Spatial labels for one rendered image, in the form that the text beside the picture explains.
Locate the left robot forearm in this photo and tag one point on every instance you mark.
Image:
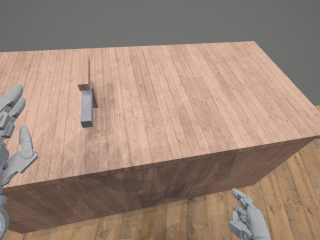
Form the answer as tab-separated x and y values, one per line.
4	217

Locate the robot right hand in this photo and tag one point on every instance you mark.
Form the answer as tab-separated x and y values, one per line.
252	224

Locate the tap lever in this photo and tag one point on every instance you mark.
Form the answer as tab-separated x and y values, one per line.
86	117

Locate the counter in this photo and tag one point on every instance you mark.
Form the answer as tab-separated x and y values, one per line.
170	123

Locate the robot left hand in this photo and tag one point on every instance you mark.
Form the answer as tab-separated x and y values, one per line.
11	106

